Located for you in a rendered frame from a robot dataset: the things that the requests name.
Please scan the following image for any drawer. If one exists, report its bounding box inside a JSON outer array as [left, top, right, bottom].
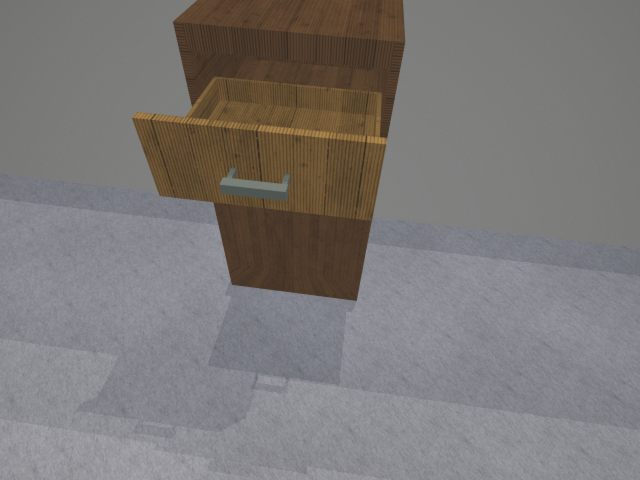
[[132, 76, 387, 221]]

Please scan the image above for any handle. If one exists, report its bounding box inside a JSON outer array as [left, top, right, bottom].
[[220, 168, 290, 201]]

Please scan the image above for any cabinet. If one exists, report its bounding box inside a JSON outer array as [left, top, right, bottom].
[[173, 0, 405, 301]]

